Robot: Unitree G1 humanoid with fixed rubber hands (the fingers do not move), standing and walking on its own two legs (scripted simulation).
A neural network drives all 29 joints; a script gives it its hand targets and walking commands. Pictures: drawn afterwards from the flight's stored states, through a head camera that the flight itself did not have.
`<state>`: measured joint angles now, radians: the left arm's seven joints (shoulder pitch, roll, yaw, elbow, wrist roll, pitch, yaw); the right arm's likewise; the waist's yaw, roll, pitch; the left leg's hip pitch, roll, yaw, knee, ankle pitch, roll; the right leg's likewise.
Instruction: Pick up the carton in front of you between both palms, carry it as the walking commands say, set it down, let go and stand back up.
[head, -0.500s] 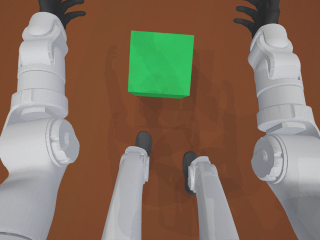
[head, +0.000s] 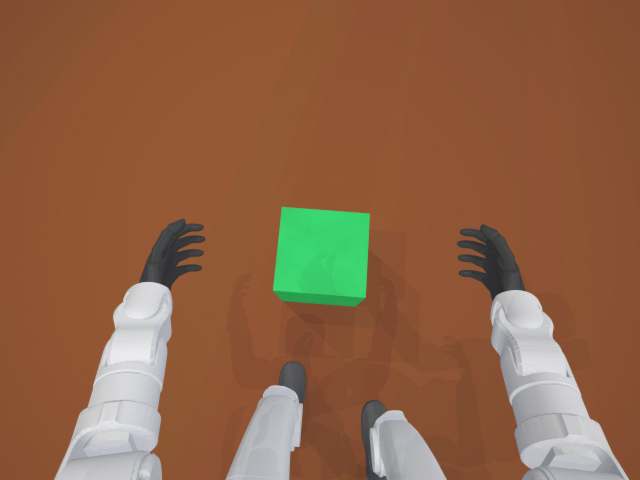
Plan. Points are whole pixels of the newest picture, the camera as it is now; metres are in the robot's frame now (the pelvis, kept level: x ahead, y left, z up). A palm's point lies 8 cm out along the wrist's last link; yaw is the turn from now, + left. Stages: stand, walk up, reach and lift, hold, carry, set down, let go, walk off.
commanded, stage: let go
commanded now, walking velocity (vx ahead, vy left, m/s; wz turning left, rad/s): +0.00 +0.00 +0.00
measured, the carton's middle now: (321, 261) +0.47 +0.04 -0.60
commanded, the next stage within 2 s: stand in 0.86 s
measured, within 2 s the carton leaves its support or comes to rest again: neither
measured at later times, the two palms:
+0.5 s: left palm (135, 415) +0.19 +0.22 -0.02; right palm (607, 428) +0.21 -0.25 -0.02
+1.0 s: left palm (102, 409) +0.19 +0.26 -0.03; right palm (628, 435) +0.20 -0.28 -0.03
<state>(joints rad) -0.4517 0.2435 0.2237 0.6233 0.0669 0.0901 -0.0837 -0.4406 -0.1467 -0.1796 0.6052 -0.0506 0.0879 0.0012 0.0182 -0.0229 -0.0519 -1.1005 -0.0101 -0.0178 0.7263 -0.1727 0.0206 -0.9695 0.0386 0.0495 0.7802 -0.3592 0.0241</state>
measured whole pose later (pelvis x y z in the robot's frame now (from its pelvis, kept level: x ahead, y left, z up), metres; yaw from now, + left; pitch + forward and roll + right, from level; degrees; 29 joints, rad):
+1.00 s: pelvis +0.05 -0.01 +0.04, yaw +0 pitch +0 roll +0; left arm 0.24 0.30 0.05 0.53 0.04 0.08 0.00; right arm 0.18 -0.27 -0.04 0.65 -0.04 0.05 0.01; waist 0.01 -0.04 0.02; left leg -0.27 -0.01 0.01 0.52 -0.25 0.00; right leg -0.12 0.02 0.08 0.50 -0.38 0.00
